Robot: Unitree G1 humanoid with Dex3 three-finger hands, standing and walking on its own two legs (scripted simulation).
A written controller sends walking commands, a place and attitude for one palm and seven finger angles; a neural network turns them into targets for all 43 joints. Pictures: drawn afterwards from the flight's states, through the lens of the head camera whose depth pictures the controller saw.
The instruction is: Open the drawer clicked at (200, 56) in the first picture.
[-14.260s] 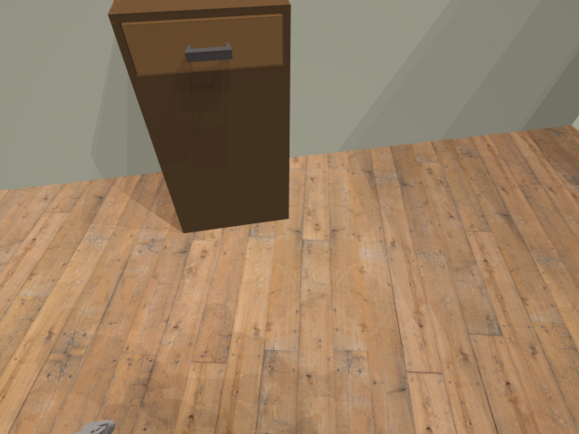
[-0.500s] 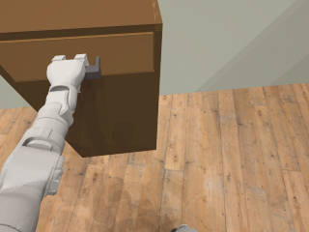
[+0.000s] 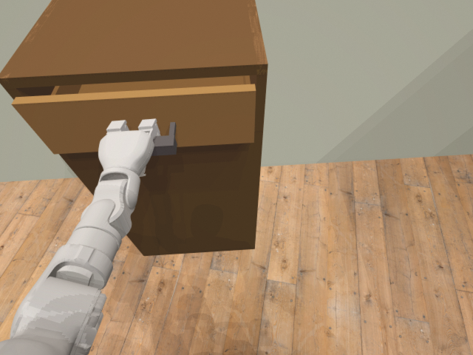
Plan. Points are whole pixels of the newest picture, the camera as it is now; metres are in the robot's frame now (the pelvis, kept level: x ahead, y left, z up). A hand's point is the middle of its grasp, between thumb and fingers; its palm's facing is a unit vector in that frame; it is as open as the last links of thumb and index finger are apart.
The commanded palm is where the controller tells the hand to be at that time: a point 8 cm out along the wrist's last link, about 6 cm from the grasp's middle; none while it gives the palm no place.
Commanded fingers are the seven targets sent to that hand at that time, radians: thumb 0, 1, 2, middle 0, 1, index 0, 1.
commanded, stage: pull the drawer open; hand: left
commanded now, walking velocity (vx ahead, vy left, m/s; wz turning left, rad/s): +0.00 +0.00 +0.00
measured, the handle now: (143, 137) +0.50 +0.19 +0.06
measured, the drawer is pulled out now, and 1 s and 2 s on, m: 0.04 0.18 0.29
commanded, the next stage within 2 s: none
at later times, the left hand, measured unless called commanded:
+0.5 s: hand (132, 202) +0.37 +0.19 +0.04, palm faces +0.01 -0.04 -1.00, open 6.0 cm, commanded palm +0.33 +0.19 +0.09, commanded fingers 0.00 0.90 0.90 -0.40 -1.35 -0.40 -1.35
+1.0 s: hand (127, 234) +0.31 +0.19 +0.04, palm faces +0.03 -0.07 -1.00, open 5.9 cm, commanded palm +0.27 +0.19 +0.09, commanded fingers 0.00 0.90 0.90 -0.40 -1.35 -0.40 -1.35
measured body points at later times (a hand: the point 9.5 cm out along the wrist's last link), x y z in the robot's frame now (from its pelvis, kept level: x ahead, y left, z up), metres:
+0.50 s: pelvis -0.01 -0.01 +0.00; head +0.03 -0.04 +0.45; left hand +0.36 +0.19 +0.09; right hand +0.13 -0.26 -0.12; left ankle -0.06 +0.10 -0.72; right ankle -0.02 -0.13 -0.72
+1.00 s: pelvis -0.02 -0.02 +0.01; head +0.00 -0.05 +0.46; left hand +0.30 +0.19 +0.09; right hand +0.14 -0.26 -0.11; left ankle -0.06 +0.10 -0.72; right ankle -0.02 -0.13 -0.72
